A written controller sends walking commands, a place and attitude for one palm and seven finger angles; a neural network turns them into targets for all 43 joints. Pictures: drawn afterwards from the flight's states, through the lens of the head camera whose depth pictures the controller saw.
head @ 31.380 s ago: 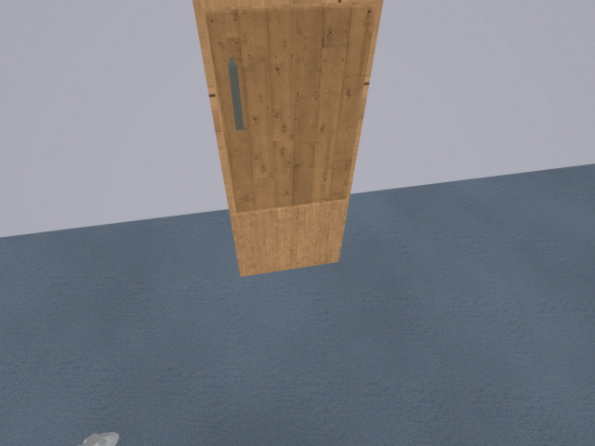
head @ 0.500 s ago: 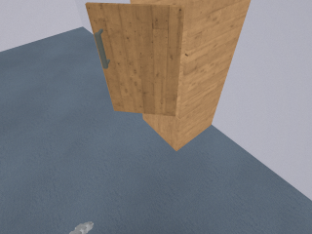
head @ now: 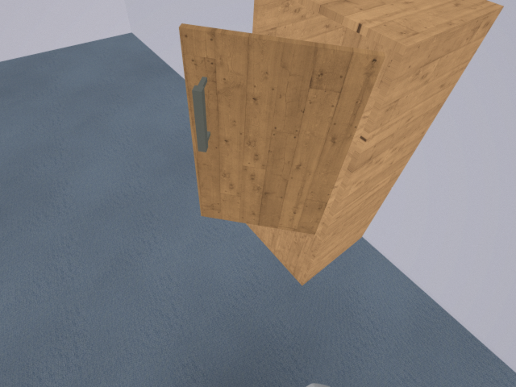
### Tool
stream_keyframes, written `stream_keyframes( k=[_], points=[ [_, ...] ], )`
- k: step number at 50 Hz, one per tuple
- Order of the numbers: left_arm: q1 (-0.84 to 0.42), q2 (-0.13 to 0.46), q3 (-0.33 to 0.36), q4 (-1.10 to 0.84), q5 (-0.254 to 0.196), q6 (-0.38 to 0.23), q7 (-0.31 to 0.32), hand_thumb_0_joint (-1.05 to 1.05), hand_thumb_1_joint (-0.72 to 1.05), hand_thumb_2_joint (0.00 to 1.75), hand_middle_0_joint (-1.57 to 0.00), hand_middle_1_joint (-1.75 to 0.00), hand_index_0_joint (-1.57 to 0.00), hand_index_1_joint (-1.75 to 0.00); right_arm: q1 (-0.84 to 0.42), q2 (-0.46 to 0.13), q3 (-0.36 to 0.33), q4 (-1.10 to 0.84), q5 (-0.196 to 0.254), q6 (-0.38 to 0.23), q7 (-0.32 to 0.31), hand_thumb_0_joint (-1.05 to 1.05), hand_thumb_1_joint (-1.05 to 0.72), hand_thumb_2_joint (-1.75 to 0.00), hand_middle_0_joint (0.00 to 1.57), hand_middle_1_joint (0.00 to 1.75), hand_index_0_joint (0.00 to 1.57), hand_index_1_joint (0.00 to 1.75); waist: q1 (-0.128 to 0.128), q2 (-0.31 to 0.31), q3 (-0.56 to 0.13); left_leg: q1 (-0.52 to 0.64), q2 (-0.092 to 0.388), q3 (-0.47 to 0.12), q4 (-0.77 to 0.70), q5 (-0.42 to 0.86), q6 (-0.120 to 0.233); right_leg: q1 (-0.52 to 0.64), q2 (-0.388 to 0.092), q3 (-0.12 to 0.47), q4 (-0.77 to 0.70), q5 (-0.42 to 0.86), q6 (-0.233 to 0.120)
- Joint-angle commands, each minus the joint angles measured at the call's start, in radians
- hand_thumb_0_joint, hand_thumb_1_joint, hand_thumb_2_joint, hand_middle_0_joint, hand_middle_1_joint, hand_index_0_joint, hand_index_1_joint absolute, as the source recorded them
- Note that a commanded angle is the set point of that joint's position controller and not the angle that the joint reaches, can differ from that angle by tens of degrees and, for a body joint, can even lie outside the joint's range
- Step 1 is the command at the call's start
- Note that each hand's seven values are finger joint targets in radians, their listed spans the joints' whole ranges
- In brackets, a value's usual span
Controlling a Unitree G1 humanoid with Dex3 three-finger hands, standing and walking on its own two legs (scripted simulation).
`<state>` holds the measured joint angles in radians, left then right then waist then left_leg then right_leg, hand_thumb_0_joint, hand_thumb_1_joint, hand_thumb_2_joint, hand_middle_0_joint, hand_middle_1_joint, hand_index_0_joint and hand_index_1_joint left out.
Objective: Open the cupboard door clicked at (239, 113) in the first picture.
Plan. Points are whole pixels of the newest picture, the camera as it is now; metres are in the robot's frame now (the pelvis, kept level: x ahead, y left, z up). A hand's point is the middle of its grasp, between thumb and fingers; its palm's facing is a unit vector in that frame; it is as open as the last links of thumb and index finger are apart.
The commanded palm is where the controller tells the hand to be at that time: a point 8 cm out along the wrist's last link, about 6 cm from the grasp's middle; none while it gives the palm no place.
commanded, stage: come to a stop and stand still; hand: left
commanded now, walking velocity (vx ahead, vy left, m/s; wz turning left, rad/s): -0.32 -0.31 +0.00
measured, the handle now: (203, 116) +0.62 +0.18 +0.05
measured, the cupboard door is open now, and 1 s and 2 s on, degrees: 43 43 43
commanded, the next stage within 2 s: none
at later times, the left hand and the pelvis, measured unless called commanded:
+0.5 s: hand out of the picture +0.14 +0.17 -0.18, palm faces -0.02 -0.97 -0.22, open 7.4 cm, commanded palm none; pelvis +0.06 -0.01 -0.01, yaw +0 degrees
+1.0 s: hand out of the picture +0.04 +0.21 -0.16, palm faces -0.01 -0.96 -0.30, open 7.4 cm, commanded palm none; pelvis +0.02 +0.01 +0.00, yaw -2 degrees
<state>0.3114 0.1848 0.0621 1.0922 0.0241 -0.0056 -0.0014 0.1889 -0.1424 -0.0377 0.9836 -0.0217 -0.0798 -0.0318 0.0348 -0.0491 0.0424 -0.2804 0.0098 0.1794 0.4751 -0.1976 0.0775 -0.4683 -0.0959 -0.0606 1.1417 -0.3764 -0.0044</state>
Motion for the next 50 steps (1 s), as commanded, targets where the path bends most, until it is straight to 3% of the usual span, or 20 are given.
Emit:
stream_keyframes(
  k=[1,3,5,12,16,18,20,24,26,28,30,31,33,34,36,37,39,41,45,50],
  points=[
    [0.024,0.006,-0.007,-0.065,-0.004,-0.009,-0.001,0.0,0.9,0.9,-0.2,-0.3,-0.2,-0.3,0.153,-0.103,-0.002,0.03,-0.005,-0.001,-0.006,0.0,-0.9,-0.9,0.2,0.3,0.2,0.3,-0.02,0.117,-0.039,0.097,0.282,-0.209,-0.253,0.375,0.075,-0.04,-0.025,0.042,-0.122,0.083,0.014],
    [0.021,-0.008,-0.019,-0.06,-0.009,0.004,0.009,0.0,0.9,0.9,-0.2,-0.3,-0.2,-0.3,0.134,-0.111,0.008,0.031,-0.006,0.004,-0.013,0.0,-0.9,-0.9,0.2,0.3,0.2,0.3,-0.009,0.059,-0.053,0.084,0.282,-0.171,-0.216,0.57,0.058,0.048,-0.004,0.041,-0.237,0.117,0.022],
    [0.009,0.009,-0.017,-0.064,-0.011,0.017,0.014,0.0,0.9,0.9,-0.2,-0.3,-0.2,-0.3,0.12,-0.126,0.007,0.039,-0.005,0.02,-0.019,0.0,-0.9,-0.9,0.2,0.3,0.2,0.3,-0.013,0.096,-0.072,0.108,0.282,-0.16,-0.174,0.654,0.042,0.088,0.02,0.021,-0.305,0.109,0.019],
    [-0.1,0.067,0.001,-0.136,-0.004,0.055,0.021,0.0,0.9,0.9,-0.2,-0.3,-0.2,-0.3,0.146,-0.164,-0.019,0.062,-0.01,0.069,-0.031,0.0,-0.9,-0.9,0.2,0.3,0.2,0.3,-0.046,0.183,0.012,0.086,0.323,-0.24,-0.115,0.639,0.075,0.112,0.048,0.03,-0.4,0.004,-0.002],
    [-0.062,0.082,0.006,-0.151,-0.004,0.037,0.027,0.0,0.9,0.9,-0.2,-0.3,-0.2,-0.3,0.169,-0.168,-0.036,0.064,0.001,0.076,-0.028,0.0,-0.9,-0.9,0.2,0.3,0.2,0.3,-0.033,0.152,-0.07,0.166,0.264,-0.215,0.008,0.672,0.022,0.221,0.045,0.033,-0.636,0.261,-0.02],
    [-0.039,0.137,0.013,-0.147,-0.001,0.021,0.036,0.0,0.9,0.9,-0.2,-0.3,-0.2,-0.3,0.184,-0.135,-0.042,0.049,0.014,0.083,-0.022,0.0,-0.9,-0.9,0.2,0.3,0.2,0.3,-0.043,0.031,-0.143,0.056,0.158,-0.122,0.1,0.392,-0.059,0.361,-0.095,0.162,-0.62,0.783,-0.074],
    [-0.057,0.163,0.01,-0.142,-0.007,0.014,0.038,0.0,0.9,0.9,-0.2,-0.3,-0.2,-0.3,0.188,-0.075,-0.028,0.045,0.019,0.096,-0.008,0.0,-0.9,-0.9,0.2,0.3,0.2,0.3,-0.051,-0.077,-0.146,-0.01,0.038,-0.079,0.199,-0.09,-0.107,0.358,-0.226,0.224,-0.661,0.93,-0.173],
    [-0.067,0.159,0.017,-0.131,-0.004,0.008,0.054,0.0,0.9,0.9,-0.2,-0.3,-0.2,-0.3,0.105,-0.068,-0.023,0.013,0.016,0.11,-0.007,0.0,-0.9,-0.9,0.2,0.3,0.2,0.3,-0.021,-0.156,-0.124,-0.129,0.002,-0.136,0.318,-0.346,-0.113,0.45,-0.219,0.219,-0.676,1.097,-0.201],
    [-0.087,0.156,0.019,-0.126,-0.005,0.007,0.055,0.0,0.9,0.9,-0.2,-0.3,-0.2,-0.3,0.11,-0.067,-0.021,0.022,0.018,0.108,-0.007,0.0,-0.9,-0.9,0.2,0.3,0.2,0.3,-0.031,-0.12,-0.109,-0.093,0.012,-0.136,0.19,-0.285,-0.12,0.45,-0.2,0.202,-0.654,1.051,-0.183],
    [-0.109,0.157,0.015,-0.125,-0.014,0.01,0.047,0.0,0.9,0.9,-0.2,-0.3,-0.2,-0.3,0.154,-0.071,-0.018,0.048,0.015,0.102,-0.003,0.0,-0.9,-0.9,0.2,0.3,0.2,0.3,-0.056,-0.079,-0.101,0.058,0.013,-0.125,-0.015,-0.024,-0.12,0.351,-0.153,0.182,-0.616,0.839,-0.121],
    [-0.098,0.096,0.003,-0.138,-0.023,0.017,0.037,0.0,0.9,0.9,-0.2,-0.3,-0.2,-0.3,0.154,-0.147,-0.025,0.041,0.001,0.085,-0.008,0.0,-0.9,-0.9,0.2,0.3,0.2,0.3,-0.04,0.164,-0.107,0.154,0.191,-0.301,-0.074,0.368,-0.033,0.21,-0.011,0.082,-0.569,0.353,-0.012],
    [-0.094,0.072,-0.007,-0.129,-0.02,0.026,0.038,0.0,0.9,0.9,-0.2,-0.3,-0.2,-0.3,0.12,-0.166,-0.026,0.033,0.001,0.088,-0.008,0.0,-0.9,-0.9,0.2,0.3,0.2,0.3,-0.027,0.227,-0.081,0.072,0.25,-0.329,-0.125,0.317,0.025,0.243,0.029,0.036,-0.542,0.068,0.014],
    [-0.095,0.064,-0.005,-0.116,-0.011,0.049,0.037,0.0,0.9,0.9,-0.2,-0.3,-0.2,-0.3,0.063,-0.159,-0.022,0.022,-0.003,0.087,-0.01,0.0,-0.9,-0.9,0.2,0.3,0.2,0.3,-0.022,0.238,0.022,-0.024,0.251,-0.343,-0.209,0.147,0.063,0.211,0.052,0.045,-0.437,-0.09,0.01],
    [0.035,0.088,-0.035,-0.078,-0.012,0.026,0.073,0.0,0.9,0.9,-0.2,-0.3,-0.2,-0.3,-0.034,-0.217,-0.023,-0.06,0.02,0.072,0.0,0.0,-0.9,-0.9,0.2,0.3,0.2,0.3,0.013,0.307,0.005,0.005,0.232,-0.27,0.042,0.498,0.027,0.16,0.002,0.109,-0.536,0.034,-0.024],
    [-0.018,0.137,-0.027,-0.118,-0.001,-0.01,0.058,0.0,0.9,0.9,-0.2,-0.3,-0.2,-0.3,-0.003,-0.123,-0.006,-0.093,0.006,0.072,0.015,0.0,-0.9,-0.9,0.2,0.3,0.2,0.3,-0.003,0.178,-0.04,0.044,0.106,-0.184,0.08,0.221,-0.04,0.18,-0.02,0.162,-0.65,0.251,-0.056],
    [-0.043,0.145,-0.03,-0.124,0.0,-0.022,0.055,0.0,0.9,0.9,-0.2,-0.3,-0.2,-0.3,0.056,-0.115,-0.002,-0.097,0.007,0.068,0.014,0.0,-0.9,-0.9,0.2,0.3,0.2,0.3,-0.047,0.085,-0.082,0.071,0.091,-0.185,0.07,0.153,-0.053,0.183,-0.046,0.184,-0.653,0.306,-0.068],
    [-0.061,0.135,-0.035,-0.138,-0.001,-0.011,0.049,0.0,0.9,0.9,-0.2,-0.3,-0.2,-0.3,0.099,-0.149,-0.008,-0.098,0.008,0.057,0.017,0.0,-0.9,-0.9,0.2,0.3,0.2,0.3,-0.062,0.129,-0.114,0.115,0.122,-0.242,-0.022,0.171,-0.036,0.179,0.019,0.106,-0.602,0.178,-0.039],
    [-0.045,0.108,-0.041,-0.131,-0.001,0.001,0.048,0.0,0.9,0.9,-0.2,-0.3,-0.2,-0.3,0.073,-0.185,-0.013,-0.103,0.006,0.056,0.011,0.0,-0.9,-0.9,0.2,0.3,0.2,0.3,-0.041,0.155,-0.07,0.083,0.172,-0.281,-0.075,0.212,0.001,0.18,0.057,0.048,-0.571,0.065,-0.012],
    [-0.006,0.102,-0.05,-0.117,0.0,0.004,0.039,0.0,0.9,0.9,-0.2,-0.3,-0.2,-0.3,0.028,-0.175,-0.007,-0.116,0.006,0.064,0.015,0.0,-0.9,-0.9,0.2,0.3,0.2,0.3,-0.028,0.058,0.027,-0.009,0.128,-0.26,-0.138,-0.144,-0.013,0.165,0.033,0.097,-0.65,0.076,-0.021],
    [-0.004,0.12,-0.05,-0.124,0.003,-0.001,0.034,0.0,0.9,0.9,-0.2,-0.3,-0.2,-0.3,0.051,-0.174,-0.007,-0.098,0.003,0.068,0.023,0.0,-0.9,-0.9,0.2,0.3,0.2,0.3,-0.04,0.002,0.053,-0.011,0.098,-0.248,-0.166,-0.271,-0.025,0.113,0.02,0.132,-0.713,-0.024,-0.023]
  ],
)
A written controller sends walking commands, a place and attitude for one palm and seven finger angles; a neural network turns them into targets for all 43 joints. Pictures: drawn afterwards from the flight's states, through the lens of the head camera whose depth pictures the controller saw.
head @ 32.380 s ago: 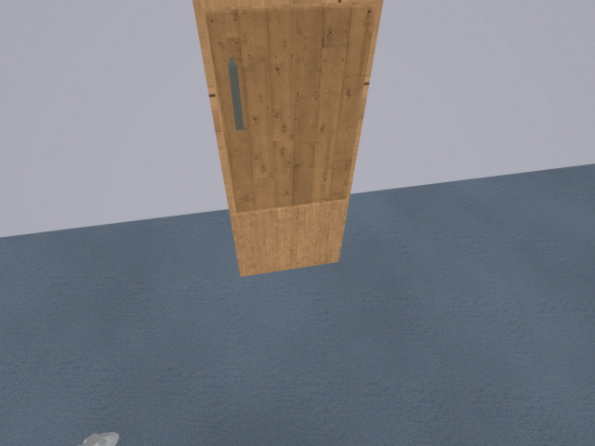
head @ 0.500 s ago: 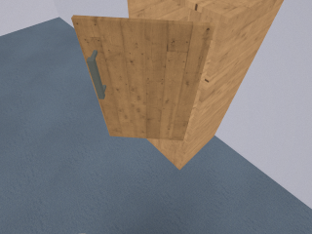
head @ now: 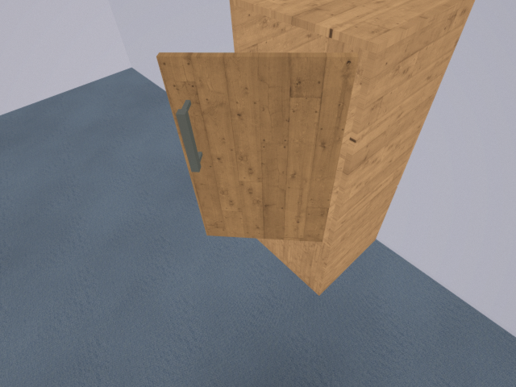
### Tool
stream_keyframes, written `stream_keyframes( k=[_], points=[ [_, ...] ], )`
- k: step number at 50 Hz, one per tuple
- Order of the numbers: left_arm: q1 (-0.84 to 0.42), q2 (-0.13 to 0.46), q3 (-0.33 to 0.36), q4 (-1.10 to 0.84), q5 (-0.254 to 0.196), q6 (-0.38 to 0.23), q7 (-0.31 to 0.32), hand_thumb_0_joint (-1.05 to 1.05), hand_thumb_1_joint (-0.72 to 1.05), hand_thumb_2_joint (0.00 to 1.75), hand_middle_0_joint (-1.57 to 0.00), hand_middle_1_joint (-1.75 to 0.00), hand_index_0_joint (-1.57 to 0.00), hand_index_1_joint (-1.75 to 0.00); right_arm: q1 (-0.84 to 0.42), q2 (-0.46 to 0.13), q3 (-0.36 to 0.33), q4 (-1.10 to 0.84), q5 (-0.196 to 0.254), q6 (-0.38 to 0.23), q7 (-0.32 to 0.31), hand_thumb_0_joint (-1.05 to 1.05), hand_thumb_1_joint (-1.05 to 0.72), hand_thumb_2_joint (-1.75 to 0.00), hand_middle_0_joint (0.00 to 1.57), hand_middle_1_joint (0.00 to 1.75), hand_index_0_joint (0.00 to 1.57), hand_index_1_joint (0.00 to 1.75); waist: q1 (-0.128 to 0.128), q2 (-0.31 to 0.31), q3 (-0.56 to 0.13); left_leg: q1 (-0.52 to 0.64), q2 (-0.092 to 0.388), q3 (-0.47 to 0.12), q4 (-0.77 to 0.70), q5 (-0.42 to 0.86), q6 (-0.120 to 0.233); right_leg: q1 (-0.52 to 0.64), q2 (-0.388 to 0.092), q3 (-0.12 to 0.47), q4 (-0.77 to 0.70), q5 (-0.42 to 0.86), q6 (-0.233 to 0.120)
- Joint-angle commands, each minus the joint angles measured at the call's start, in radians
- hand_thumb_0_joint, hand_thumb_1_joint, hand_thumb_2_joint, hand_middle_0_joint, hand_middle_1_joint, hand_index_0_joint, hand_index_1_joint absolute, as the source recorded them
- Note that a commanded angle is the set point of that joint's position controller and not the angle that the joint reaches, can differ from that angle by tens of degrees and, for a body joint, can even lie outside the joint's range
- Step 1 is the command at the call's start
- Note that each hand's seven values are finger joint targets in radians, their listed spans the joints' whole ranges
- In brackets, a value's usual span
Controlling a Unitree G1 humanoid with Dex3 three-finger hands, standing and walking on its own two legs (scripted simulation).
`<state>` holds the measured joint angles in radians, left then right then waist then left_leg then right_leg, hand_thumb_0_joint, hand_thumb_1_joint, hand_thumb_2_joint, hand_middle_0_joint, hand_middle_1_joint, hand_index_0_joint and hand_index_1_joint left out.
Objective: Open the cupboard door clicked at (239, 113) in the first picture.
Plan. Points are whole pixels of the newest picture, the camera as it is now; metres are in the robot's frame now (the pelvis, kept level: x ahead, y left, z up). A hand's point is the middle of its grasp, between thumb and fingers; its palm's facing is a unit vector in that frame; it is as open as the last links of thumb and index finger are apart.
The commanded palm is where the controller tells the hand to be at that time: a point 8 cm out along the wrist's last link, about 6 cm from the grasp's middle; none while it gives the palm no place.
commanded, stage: come to a stop and stand still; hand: left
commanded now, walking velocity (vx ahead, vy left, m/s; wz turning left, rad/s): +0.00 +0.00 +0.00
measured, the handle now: (191, 137) +0.60 +0.20 +0.06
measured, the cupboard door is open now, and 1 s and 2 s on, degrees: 43 43 43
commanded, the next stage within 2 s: look again from close up in 1.22 s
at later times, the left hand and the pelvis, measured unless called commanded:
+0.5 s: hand out of the picture +0.04 +0.14 -0.16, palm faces +0.01 -0.98 -0.22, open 7.3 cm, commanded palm none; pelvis +0.02 -0.04 +0.01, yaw +1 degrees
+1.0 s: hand out of the picture +0.05 +0.11 -0.16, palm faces +0.05 -0.98 -0.22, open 7.3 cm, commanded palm none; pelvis +0.05 -0.06 +0.01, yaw +1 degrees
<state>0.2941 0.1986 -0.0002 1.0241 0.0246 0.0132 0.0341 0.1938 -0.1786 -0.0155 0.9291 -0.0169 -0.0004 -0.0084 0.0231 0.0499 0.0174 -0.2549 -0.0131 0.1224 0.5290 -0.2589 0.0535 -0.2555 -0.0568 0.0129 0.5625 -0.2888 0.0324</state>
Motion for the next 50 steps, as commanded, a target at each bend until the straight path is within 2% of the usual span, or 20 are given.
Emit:
stream_keyframes(
  k=[1,8,17,20,21,24,31,34,36,40,42,50],
  points=[
    [0.016,0.11,0.013,-0.057,0.003,-0.021,-0.003,0.0,0.9,0.9,-0.2,-0.3,-0.2,-0.3,0.053,-0.132,-0.027,-0.036,-0.003,-0.014,0.0,0.0,-0.9,-0.9,0.2,0.3,0.2,0.3,-0.027,-0.075,0.07,-0.036,0.12,-0.19,-0.226,-0.206,0.001,-0.091,-0.021,0.052,-0.137,-0.108,-0.061],
    [0.023,0.116,0.013,-0.039,-0.003,-0.034,-0.006,0.0,0.9,0.9,-0.2,-0.3,-0.2,-0.3,0.084,-0.114,-0.012,0.012,0.0,-0.025,-0.001,0.0,-0.9,-0.9,0.2,0.3,0.2,0.3,-0.029,-0.103,0.024,0.02,0.1,-0.146,-0.177,-0.075,-0.01,-0.08,-0.049,0.09,-0.188,-0.091,-0.068],
    [0.024,0.103,0.011,0.006,-0.011,-0.042,-0.005,0.0,0.9,0.9,-0.2,-0.3,-0.2,-0.3,0.119,-0.094,0.004,0.094,0.003,-0.037,-0.009,0.0,-0.9,-0.9,0.2,0.3,0.2,0.3,-0.019,-0.048,0.019,0.036,0.112,-0.128,-0.169,0.075,-0.023,-0.001,-0.053,0.071,-0.182,0.065,-0.072],
    [0.022,0.094,0.01,0.025,-0.014,-0.041,-0.004,0.0,0.9,0.9,-0.2,-0.3,-0.2,-0.3,0.134,-0.086,0.007,0.118,0.002,-0.037,-0.013,0.0,-0.9,-0.9,0.2,0.3,0.2,0.3,-0.019,-0.03,0.013,0.047,0.116,-0.129,-0.174,0.093,-0.027,0.014,-0.049,0.064,-0.179,0.084,-0.074],
    [0.021,0.095,0.01,0.025,-0.012,-0.042,-0.003,0.0,0.9,0.9,-0.2,-0.3,-0.2,-0.3,0.134,-0.083,0.007,0.123,0.003,-0.036,-0.014,0.0,-0.9,-0.9,0.2,0.3,0.2,0.3,-0.017,-0.044,0.026,0.043,0.118,-0.127,-0.168,0.099,-0.027,0.019,-0.048,0.062,-0.183,0.1,-0.074],
    [0.017,0.088,0.01,0.036,-0.014,-0.041,-0.003,0.0,0.9,0.9,-0.2,-0.3,-0.2,-0.3,0.141,-0.079,0.009,0.136,0.002,-0.035,-0.016,0.0,-0.9,-0.9,0.2,0.3,0.2,0.3,-0.019,-0.037,0.026,0.051,0.118,-0.121,-0.169,0.11,-0.031,0.02,-0.049,0.063,-0.184,0.116,-0.077],
    [0.017,0.076,0.012,0.045,-0.012,-0.044,0.0,0.0,0.9,0.9,-0.2,-0.3,-0.2,-0.3,0.143,-0.065,0.008,0.154,0.003,-0.034,-0.021,0.0,-0.9,-0.9,0.2,0.3,0.2,0.3,-0.019,-0.075,0.019,0.078,0.124,-0.114,-0.156,0.166,-0.034,0.042,-0.047,0.052,-0.179,0.213,-0.076],
    [0.017,0.073,0.014,0.046,-0.013,-0.044,0.001,0.0,0.9,0.9,-0.2,-0.3,-0.2,-0.3,0.139,-0.062,0.007,0.158,0.003,-0.033,-0.022,0.0,-0.9,-0.9,0.2,0.3,0.2,0.3,-0.019,-0.062,0.019,0.089,0.123,-0.109,-0.156,0.178,-0.037,0.043,-0.048,0.053,-0.178,0.234,-0.077],
    [0.018,0.072,0.015,0.046,-0.01,-0.045,0.002,0.0,0.9,0.9,-0.2,-0.3,-0.2,-0.3,0.14,-0.056,0.007,0.164,0.003,-0.032,-0.024,0.0,-0.9,-0.9,0.2,0.3,0.2,0.3,-0.021,-0.09,0.025,0.091,0.126,-0.109,-0.155,0.19,-0.037,0.049,-0.047,0.048,-0.18,0.258,-0.076],
    [0.024,0.076,0.017,0.048,-0.012,-0.048,0.004,0.0,0.9,0.9,-0.2,-0.3,-0.2,-0.3,0.131,-0.065,0.007,0.163,0.003,-0.033,-0.025,0.0,-0.9,-0.9,0.2,0.3,0.2,0.3,-0.02,-0.08,-0.001,0.112,0.125,-0.105,-0.149,0.217,-0.041,0.071,-0.052,0.049,-0.177,0.311,-0.078],
    [0.026,0.073,0.017,0.052,-0.012,-0.047,0.003,0.0,0.9,0.9,-0.2,-0.3,-0.2,-0.3,0.124,-0.061,0.007,0.166,0.003,-0.03,-0.026,0.0,-0.9,-0.9,0.2,0.3,0.2,0.3,-0.02,-0.076,0.016,0.11,0.123,-0.1,-0.149,0.206,-0.043,0.065,-0.051,0.049,-0.183,0.311,-0.077],
    [0.046,0.075,0.02,0.057,-0.013,-0.049,0.004,0.0,0.9,0.9,-0.2,-0.3,-0.2,-0.3,0.112,-0.061,0.008,0.169,0.003,-0.029,-0.03,0.0,-0.9,-0.9,0.2,0.3,0.2,0.3,-0.018,-0.053,-0.004,0.134,0.125,-0.093,-0.137,0.236,-0.047,0.091,-0.055,0.051,-0.186,0.389,-0.079]
  ],
)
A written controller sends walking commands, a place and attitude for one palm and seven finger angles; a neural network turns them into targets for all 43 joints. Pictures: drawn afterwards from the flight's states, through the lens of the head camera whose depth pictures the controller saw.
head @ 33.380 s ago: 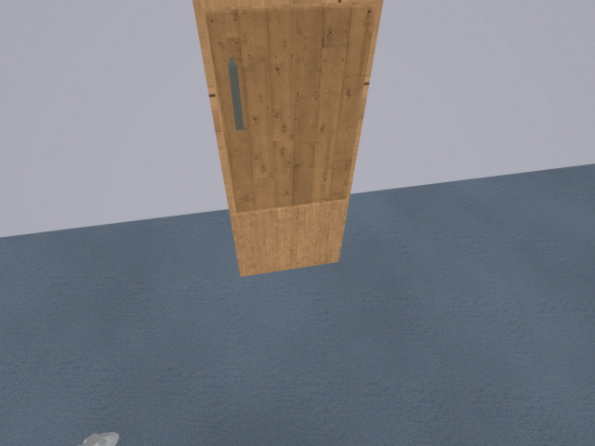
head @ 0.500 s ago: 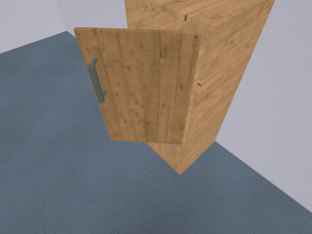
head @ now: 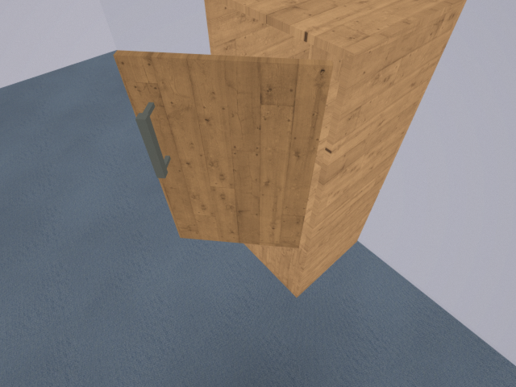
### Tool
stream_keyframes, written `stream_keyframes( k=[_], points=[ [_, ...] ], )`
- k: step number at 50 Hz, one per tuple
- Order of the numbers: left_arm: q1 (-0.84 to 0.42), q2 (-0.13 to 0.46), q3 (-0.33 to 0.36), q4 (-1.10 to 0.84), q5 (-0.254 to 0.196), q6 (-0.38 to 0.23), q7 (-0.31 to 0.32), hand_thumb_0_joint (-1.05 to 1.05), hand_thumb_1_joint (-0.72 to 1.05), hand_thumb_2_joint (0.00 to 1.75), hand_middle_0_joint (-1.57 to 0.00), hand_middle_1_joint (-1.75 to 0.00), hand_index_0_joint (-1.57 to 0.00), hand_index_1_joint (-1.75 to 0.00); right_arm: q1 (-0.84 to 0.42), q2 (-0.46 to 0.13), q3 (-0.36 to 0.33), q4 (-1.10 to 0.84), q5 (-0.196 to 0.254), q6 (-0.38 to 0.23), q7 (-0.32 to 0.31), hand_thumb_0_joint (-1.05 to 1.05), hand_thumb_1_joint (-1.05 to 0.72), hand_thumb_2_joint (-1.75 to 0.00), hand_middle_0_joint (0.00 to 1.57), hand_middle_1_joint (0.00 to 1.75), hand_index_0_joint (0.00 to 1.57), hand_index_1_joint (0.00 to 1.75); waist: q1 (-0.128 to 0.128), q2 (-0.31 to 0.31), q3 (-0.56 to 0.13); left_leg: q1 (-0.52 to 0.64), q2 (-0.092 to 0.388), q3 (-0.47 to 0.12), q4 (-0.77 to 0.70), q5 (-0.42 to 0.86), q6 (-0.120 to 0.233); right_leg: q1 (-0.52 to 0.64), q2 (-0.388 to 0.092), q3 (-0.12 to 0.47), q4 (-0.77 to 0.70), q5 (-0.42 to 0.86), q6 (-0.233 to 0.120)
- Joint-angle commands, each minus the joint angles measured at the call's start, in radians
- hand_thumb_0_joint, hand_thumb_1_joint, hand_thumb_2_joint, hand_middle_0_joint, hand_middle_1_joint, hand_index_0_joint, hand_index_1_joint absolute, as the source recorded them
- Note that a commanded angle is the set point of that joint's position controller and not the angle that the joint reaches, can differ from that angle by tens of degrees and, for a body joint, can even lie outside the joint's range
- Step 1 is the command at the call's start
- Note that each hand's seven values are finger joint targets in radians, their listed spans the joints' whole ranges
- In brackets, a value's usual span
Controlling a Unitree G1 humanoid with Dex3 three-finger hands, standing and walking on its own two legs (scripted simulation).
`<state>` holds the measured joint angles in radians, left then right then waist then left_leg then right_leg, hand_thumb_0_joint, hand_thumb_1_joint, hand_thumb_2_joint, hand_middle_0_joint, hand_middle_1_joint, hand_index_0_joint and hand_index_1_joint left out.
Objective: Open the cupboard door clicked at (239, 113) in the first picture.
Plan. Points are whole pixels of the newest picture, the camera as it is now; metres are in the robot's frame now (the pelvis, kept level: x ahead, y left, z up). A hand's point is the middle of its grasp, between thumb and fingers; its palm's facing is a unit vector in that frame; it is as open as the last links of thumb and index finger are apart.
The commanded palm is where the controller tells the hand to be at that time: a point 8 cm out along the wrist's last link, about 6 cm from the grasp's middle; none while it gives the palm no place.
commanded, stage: come to a stop and stand still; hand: left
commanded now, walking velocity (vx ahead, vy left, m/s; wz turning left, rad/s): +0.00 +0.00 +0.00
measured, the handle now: (156, 142) +0.55 +0.25 +0.05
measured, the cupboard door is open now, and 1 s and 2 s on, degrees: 43 43 43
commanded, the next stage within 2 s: look again from close up in 0.22 s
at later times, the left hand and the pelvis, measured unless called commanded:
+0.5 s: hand out of the picture +0.01 +0.17 -0.17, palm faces +0.05 -0.98 -0.21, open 7.3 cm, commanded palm none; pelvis +0.01 +0.00 +0.00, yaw +0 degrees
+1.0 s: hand out of the picture +0.00 +0.18 -0.17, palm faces +0.10 -0.98 -0.20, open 7.3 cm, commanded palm +0.09 +0.23 -0.07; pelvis +0.00 +0.01 +0.00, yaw +1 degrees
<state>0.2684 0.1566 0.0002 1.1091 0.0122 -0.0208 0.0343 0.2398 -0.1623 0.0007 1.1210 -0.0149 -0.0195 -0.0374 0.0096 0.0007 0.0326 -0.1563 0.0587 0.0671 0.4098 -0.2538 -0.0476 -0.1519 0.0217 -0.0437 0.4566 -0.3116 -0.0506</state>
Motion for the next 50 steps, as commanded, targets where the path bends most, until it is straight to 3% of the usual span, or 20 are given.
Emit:
stream_keyframes(
  k=[1,21,33,47,48,49,50],
  points=[
    [0.072,0.118,0.019,-0.027,0.001,-0.015,0.004,0.0,0.9,0.9,-0.2,-0.3,-0.2,-0.3,0.065,-0.071,-0.009,-0.023,0.002,-0.008,-0.002,0.0,-0.9,-0.9,0.2,0.3,0.2,0.3,-0.006,-0.02,-0.006,0.03,0.053,-0.037,-0.016,0.228,0.054,-0.011,-0.131,0.102,-0.081,0.424,0.006],
    [0.091,0.106,0.024,-0.025,-0.001,-0.015,0.008,0.0,0.9,0.9,-0.2,-0.3,-0.2,-0.3,0.075,-0.064,-0.008,-0.007,0.002,-0.009,-0.009,0.0,-0.9,-0.9,0.2,0.3,0.2,0.3,0.001,-0.023,-0.007,0.038,0.057,-0.033,-0.021,0.255,0.05,0.026,-0.132,0.087,-0.088,0.478,0.011],
    [0.089,0.096,0.021,-0.023,-0.003,-0.011,0.006,0.0,0.9,0.9,-0.2,-0.3,-0.2,-0.3,0.09,-0.059,-0.005,0.004,0.0,-0.007,-0.008,0.0,-0.9,-0.9,0.2,0.3,0.2,0.3,0.002,-0.006,0.038,0.013,0.053,-0.05,-0.045,0.216,0.052,0.002,-0.131,0.083,-0.11,0.359,0.009],
    [0.1,0.082,0.018,-0.015,-0.002,-0.012,0.006,0.0,0.9,0.9,-0.2,-0.3,-0.2,-0.3,0.102,-0.054,-0.007,0.011,0.002,-0.012,-0.007,0.0,-0.9,-0.9,0.2,0.3,0.2,0.3,0.001,-0.006,0.018,0.025,0.054,-0.062,-0.051,0.24,0.059,0.005,-0.131,0.075,-0.108,0.326,0.01],
    [0.175,0.104,0.019,0.023,0.012,-0.037,0.048,0.0,0.9,0.9,-0.2,-0.3,-0.2,-0.3,-0.017,-0.091,-0.013,-0.063,0.014,-0.019,0.006,0.0,-0.9,-0.9,0.2,0.3,0.2,0.3,0.031,0.001,0.041,-0.082,0.048,-0.009,0.215,0.237,0.031,-0.019,-0.21,0.169,-0.098,0.853,0.068],
    [-0.572,0.296,0.051,-1.531,-0.213,-0.257,0.013,0.0,0.88,0.89,-0.2,-0.32,-0.2,-0.32,0.03,-0.278,-0.022,-0.396,0.053,-0.177,-0.037,0.0,-0.9,-0.9,0.2,0.3,0.2,0.3,-0.102,0.189,-0.445,0.192,-0.055,-0.026,0.043,0.35,0.086,0.092,-0.119,0.088,0.007,0.712,0.027],
    [-0.153,0.229,0.076,-1.234,-0.123,-0.189,0.051,0.0,0.85,0.88,-0.2,-0.33,-0.2,-0.33,-0.041,-0.174,-0.007,-0.35,0.032,-0.258,-0.065,0.0,-0.9,-0.9,0.2,0.3,0.2,0.3,0.008,0.344,-0.425,0.239,-0.034,-0.007,0.027,0.529,0.096,0.068,-0.06,0.055,0.053,0.475,0.004]
  ],
)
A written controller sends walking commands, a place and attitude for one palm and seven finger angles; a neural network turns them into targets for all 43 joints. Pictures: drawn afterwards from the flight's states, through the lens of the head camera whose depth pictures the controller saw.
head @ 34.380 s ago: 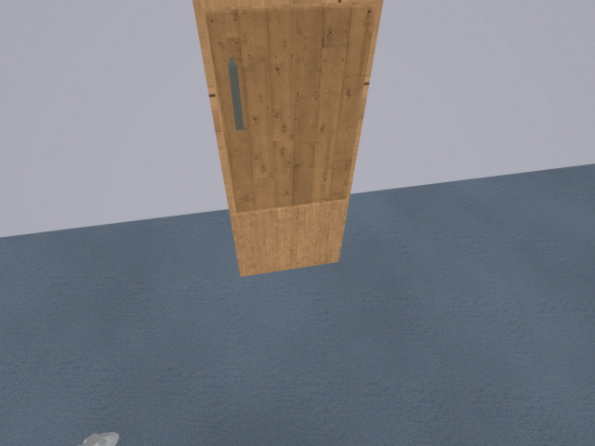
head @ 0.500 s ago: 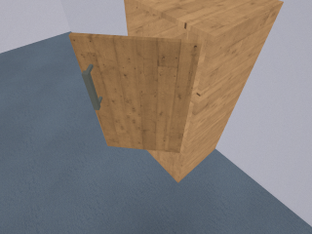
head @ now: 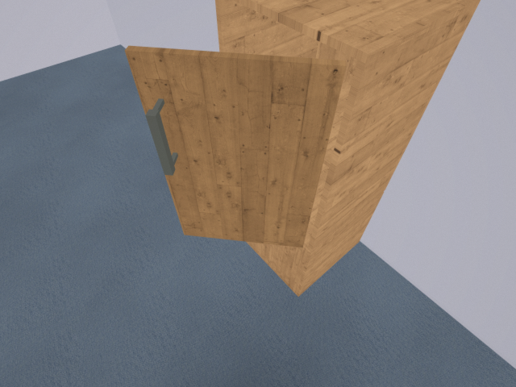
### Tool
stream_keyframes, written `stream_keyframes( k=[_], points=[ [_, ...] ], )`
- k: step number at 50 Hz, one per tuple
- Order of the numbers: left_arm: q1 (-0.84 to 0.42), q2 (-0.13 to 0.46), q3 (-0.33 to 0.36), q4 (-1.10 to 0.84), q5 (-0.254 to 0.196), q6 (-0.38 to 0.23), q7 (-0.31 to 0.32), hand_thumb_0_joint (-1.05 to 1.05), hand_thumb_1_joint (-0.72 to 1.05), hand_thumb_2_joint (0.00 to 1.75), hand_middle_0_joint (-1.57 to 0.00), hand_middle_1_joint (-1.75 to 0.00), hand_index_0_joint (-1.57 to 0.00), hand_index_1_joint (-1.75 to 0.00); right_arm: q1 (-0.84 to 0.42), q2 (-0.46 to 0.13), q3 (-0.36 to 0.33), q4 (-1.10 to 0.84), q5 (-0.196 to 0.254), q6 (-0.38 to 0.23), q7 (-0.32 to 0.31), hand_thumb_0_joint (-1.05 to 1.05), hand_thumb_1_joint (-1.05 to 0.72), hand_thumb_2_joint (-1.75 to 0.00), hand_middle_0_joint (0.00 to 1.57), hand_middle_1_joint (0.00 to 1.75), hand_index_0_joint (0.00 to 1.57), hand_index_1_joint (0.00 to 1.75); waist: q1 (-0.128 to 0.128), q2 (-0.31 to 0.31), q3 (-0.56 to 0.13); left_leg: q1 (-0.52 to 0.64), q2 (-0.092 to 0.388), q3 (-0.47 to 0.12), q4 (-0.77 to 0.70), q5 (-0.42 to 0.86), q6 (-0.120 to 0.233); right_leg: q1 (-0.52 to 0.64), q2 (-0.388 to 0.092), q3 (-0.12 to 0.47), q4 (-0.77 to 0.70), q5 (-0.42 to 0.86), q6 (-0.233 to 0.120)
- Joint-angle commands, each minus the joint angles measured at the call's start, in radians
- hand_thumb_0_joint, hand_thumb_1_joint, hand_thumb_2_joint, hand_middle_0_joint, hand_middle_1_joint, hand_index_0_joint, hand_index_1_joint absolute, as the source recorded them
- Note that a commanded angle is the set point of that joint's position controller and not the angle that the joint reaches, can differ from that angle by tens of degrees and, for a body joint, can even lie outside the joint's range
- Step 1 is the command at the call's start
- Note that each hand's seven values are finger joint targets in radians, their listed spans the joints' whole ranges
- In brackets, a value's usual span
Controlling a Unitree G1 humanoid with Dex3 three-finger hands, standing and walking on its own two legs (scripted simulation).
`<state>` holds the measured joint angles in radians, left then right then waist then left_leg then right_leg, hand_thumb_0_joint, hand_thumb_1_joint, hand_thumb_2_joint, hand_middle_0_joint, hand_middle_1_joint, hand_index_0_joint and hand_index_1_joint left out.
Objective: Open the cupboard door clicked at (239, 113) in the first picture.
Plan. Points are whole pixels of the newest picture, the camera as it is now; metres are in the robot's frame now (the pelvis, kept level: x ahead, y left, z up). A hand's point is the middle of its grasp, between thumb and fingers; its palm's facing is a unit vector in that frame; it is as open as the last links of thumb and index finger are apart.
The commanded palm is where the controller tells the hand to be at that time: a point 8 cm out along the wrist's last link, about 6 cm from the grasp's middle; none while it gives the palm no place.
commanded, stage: raise the hand with hooked fingers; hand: left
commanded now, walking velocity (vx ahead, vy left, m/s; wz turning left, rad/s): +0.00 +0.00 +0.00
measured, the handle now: (164, 138) +0.55 +0.24 +0.05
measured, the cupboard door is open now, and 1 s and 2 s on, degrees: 43 43 43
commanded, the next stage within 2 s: none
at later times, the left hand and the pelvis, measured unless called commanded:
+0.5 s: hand out of the picture +0.12 +0.21 -0.04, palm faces +0.10 -0.99 -0.05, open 9.3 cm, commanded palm +0.12 +0.26 -0.02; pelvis -0.06 +0.01 -0.08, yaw +3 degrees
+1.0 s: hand (85, 336) +0.18 +0.26 +0.01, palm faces -0.01 -1.00 -0.09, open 12.3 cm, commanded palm +0.15 +0.31 +0.02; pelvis -0.06 +0.03 -0.05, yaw +2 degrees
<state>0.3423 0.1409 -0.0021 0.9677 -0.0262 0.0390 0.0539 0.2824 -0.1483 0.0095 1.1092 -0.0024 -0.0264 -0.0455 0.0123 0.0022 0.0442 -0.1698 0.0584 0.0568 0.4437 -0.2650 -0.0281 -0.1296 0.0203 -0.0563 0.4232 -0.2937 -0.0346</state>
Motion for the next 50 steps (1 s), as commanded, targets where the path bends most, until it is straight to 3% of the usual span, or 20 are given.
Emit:
stream_keyframes(
  k=[1,2,3,6,7,9,10,11,13,16,19,21,24,27,29,33,36,38,44,50],
  points=[
    [-0.217,0.198,0.054,-1.045,-0.106,-0.2,0.078,0.0,0.83,0.87,-0.21,-0.34,-0.21,-0.34,-0.084,-0.195,-0.036,-0.294,0.039,-0.279,-0.057,0.0,-0.9,-0.9,0.2,0.3,0.2,0.3,-0.027,0.297,-0.333,0.157,-0.02,-0.021,0.023,0.468,0.048,-0.054,-0.049,0.01,0.061,0.254,-0.002],
    [0.084,-0.051,-0.072,-0.766,-0.105,-0.088,0.067,0.0,0.81,0.86,-0.21,-0.36,-0.21,-0.36,-0.049,-0.15,-0.04,-0.282,0.055,-0.279,-0.049,0.0,-0.9,-0.9,0.2,0.3,0.2,0.3,-0.047,0.106,-0.201,0.066,0.0,-0.036,0.017,0.423,0.065,-0.108,-0.046,-0.014,0.053,0.253,0.015],
    [-0.078,-0.068,-0.112,-1.012,-0.148,-0.118,0.036,0.0,0.78,0.85,-0.21,-0.37,-0.21,-0.37,-0.06,-0.188,-0.043,-0.364,0.063,-0.288,-0.049,0.0,-0.9,-0.9,0.2,0.3,0.2,0.3,-0.049,0.015,-0.113,0.013,-0.009,-0.061,0.029,0.347,0.065,-0.132,-0.046,-0.03,0.069,0.283,0.029],
    [-0.021,0.014,-0.031,-0.943,-0.129,-0.245,-0.019,0.0,0.71,0.82,-0.21,-0.42,-0.21,-0.42,-0.07,-0.235,-0.065,-0.445,0.028,-0.329,-0.049,0.0,-0.9,-0.9,0.2,0.3,0.2,0.3,-0.086,-0.2,-0.063,-0.112,-0.057,-0.063,0.142,0.143,0.072,-0.331,-0.033,-0.038,0.097,0.112,0.043],
    [-0.009,-0.02,-0.035,-0.871,-0.13,-0.288,-0.053,0.0,0.69,0.81,-0.22,-0.43,-0.22,-0.43,-0.063,-0.229,-0.069,-0.463,0.015,-0.328,-0.04,0.0,-0.9,-0.9,0.2,0.3,0.2,0.3,-0.076,-0.283,-0.05,-0.188,-0.067,-0.067,0.176,0.089,0.061,-0.396,-0.031,-0.037,0.124,0.033,0.046],
    [0.19,-0.032,0.019,-0.741,-0.162,-0.409,-0.154,0.0,0.64,0.79,-0.22,-0.47,-0.22,-0.47,-0.114,-0.221,-0.084,-0.517,0.007,-0.329,-0.016,0.0,-0.9,-0.9,0.2,0.3,0.2,0.3,0.004,-0.358,-0.028,-0.354,-0.07,-0.064,0.24,0.005,0.039,-0.448,-0.034,-0.022,0.198,-0.054,0.04],
    [0.25,0.005,0.066,-0.736,-0.182,-0.474,-0.212,0.0,0.62,0.78,-0.22,-0.48,-0.22,-0.48,-0.134,-0.223,-0.09,-0.543,0.008,-0.325,-0.002,0.0,-0.9,-0.9,0.2,0.3,0.2,0.3,0.029,-0.342,-0.057,-0.403,-0.075,-0.053,0.278,-0.001,0.03,-0.438,-0.037,-0.003,0.238,-0.036,0.034],
    [0.304,0.059,0.133,-0.698,-0.193,-0.521,-0.283,0.0,0.6,0.77,-0.22,-0.5,-0.22,-0.5,-0.14,-0.23,-0.098,-0.573,0.011,-0.312,0.02,0.0,-0.9,-0.9,0.2,0.3,0.2,0.3,0.071,-0.238,-0.104,-0.418,-0.089,-0.042,0.314,0.036,0.018,-0.392,-0.045,0.018,0.296,0.048,0.014],
    [0.212,0.164,0.217,-0.778,-0.204,-0.621,-0.401,0.0,0.55,0.75,-0.22,-0.53,-0.22,-0.53,-0.174,-0.239,-0.104,-0.641,0.009,-0.294,0.042,0.0,-0.9,-0.9,0.2,0.3,0.2,0.3,0.064,-0.086,-0.205,-0.464,-0.1,-0.018,0.398,0.059,0.011,-0.384,-0.061,0.044,0.389,0.146,0.001],
    [0.161,0.236,0.289,-0.915,-0.209,-0.595,-0.404,0.0,0.48,0.72,-0.23,-0.57,-0.23,-0.57,-0.188,-0.223,-0.102,-0.729,0.018,-0.238,0.04,0.0,-0.9,-0.9,0.2,0.3,0.2,0.3,0.094,0.027,-0.301,-0.493,-0.102,0.008,0.435,0.04,0.029,-0.378,-0.056,0.077,0.43,0.094,-0.001],
    [-0.051,0.174,0.225,-1.141,-0.236,-0.577,-0.345,0.0,0.41,0.69,-0.24,-0.62,-0.24,-0.62,-0.177,-0.204,-0.087,-0.787,0.027,-0.224,0.026,0.0,-0.9,-0.9,0.2,0.3,0.2,0.3,0.032,0.116,-0.325,-0.451,-0.083,-0.013,0.451,-0.027,0.045,-0.484,-0.033,0.059,0.431,-0.021,0.005],
    [-0.212,0.195,0.209,-1.287,-0.244,-0.616,-0.316,0.0,0.36,0.67,-0.24,-0.64,-0.24,-0.64,-0.14,-0.206,-0.075,-0.777,0.02,-0.225,0.009,0.0,-0.9,-0.9,0.2,0.3,0.2,0.3,-0.03,0.08,-0.317,-0.455,-0.062,-0.055,0.485,-0.074,0.055,-0.555,-0.018,0.064,0.437,-0.098,0.011],
    [-0.229,0.172,0.131,-1.348,-0.222,-0.651,-0.328,0.0,0.29,0.64,-0.24,-0.69,-0.24,-0.69,-0.095,-0.208,-0.058,-0.739,0.018,-0.251,-0.015,0.0,-0.9,-0.9,0.2,0.3,0.2,0.3,-0.074,0.117,-0.355,-0.412,-0.046,-0.08,0.505,-0.048,0.063,-0.592,-0.009,0.047,0.447,-0.072,0.007],
    [-0.263,0.179,0.085,-1.222,-0.231,-0.594,-0.4,0.0,0.22,0.61,-0.25,-0.74,-0.25,-0.74,-0.086,-0.232,-0.041,-0.698,0.03,-0.271,-0.034,0.0,-0.9,-0.9,0.2,0.3,0.2,0.3,-0.117,0.055,-0.279,-0.458,-0.04,-0.103,0.511,-0.108,0.064,-0.617,0.001,0.046,0.418,-0.126,0.015],
    [-0.217,0.229,0.134,-1.103,-0.23,-0.504,-0.44,0.0,0.18,0.59,-0.25,-0.76,-0.25,-0.76,-0.083,-0.242,-0.039,-0.693,0.039,-0.274,-0.043,0.0,-0.9,-0.9,0.2,0.3,0.2,0.3,-0.096,0.008,-0.26,-0.501,-0.044,-0.106,0.484,-0.149,0.062,-0.591,-0.002,0.052,0.381,-0.188,0.021],
    [-0.104,0.308,0.297,-1.023,-0.277,-0.308,-0.464,0.0,0.08,0.55,-0.26,-0.82,-0.26,-0.82,-0.135,-0.237,-0.037,-0.736,0.056,-0.253,-0.049,0.0,-0.9,-0.9,0.2,0.3,0.2,0.3,0.008,-0.001,-0.339,-0.48,-0.063,-0.088,0.403,-0.12,0.053,-0.453,-0.022,0.048,0.334,-0.202,0.023],
    [-0.093,0.314,0.38,-1.081,-0.338,-0.273,-0.414,0.0,0.01,0.52,-0.26,-0.87,-0.26,-0.87,-0.158,-0.212,-0.027,-0.754,0.047,-0.244,-0.051,0.0,-0.9,-0.9,0.2,0.3,0.2,0.3,0.05,-0.012,-0.367,-0.44,-0.062,-0.087,0.367,-0.045,0.047,-0.371,-0.016,0.027,0.338,-0.129,0.018],
    [-0.097,0.316,0.406,-1.154,-0.338,-0.314,-0.365,0.0,-0.03,0.5,-0.27,-0.9,-0.27,-0.9,-0.134,-0.201,-0.027,-0.745,0.042,-0.251,-0.042,0.0,-0.9,-0.9,0.2,0.3,0.2,0.3,0.051,0.034,-0.372,-0.399,-0.054,-0.088,0.344,-0.004,0.042,-0.377,-0.008,-0.004,0.357,-0.065,0.014],
    [-0.218,0.282,0.286,-1.101,-0.269,-0.436,-0.363,0.0,-0.17,0.44,-0.28,-0.99,-0.28,-0.99,-0.071,-0.238,-0.03,-0.693,0.034,-0.283,-0.029,0.0,-0.9,-0.9,0.2,0.3,0.2,0.3,-0.042,0.045,-0.231,-0.393,-0.045,-0.099,0.328,-0.105,0.048,-0.507,0.0,-0.014,0.341,-0.143,0.017],
    [-0.311,0.385,0.357,-1.049,-0.304,-0.375,-0.472,0.0,-0.31,0.38,-0.29,-1.08,-0.29,-1.08,-0.063,-0.268,-0.036,-0.684,0.055,-0.303,-0.057,0.0,-0.9,-0.9,0.2,0.3,0.2,0.3,-0.028,0.075,-0.31,-0.319,-0.05,-0.099,0.296,-0.089,0.052,-0.422,-0.006,0.002,0.295,-0.115,0.017]
  ],
)
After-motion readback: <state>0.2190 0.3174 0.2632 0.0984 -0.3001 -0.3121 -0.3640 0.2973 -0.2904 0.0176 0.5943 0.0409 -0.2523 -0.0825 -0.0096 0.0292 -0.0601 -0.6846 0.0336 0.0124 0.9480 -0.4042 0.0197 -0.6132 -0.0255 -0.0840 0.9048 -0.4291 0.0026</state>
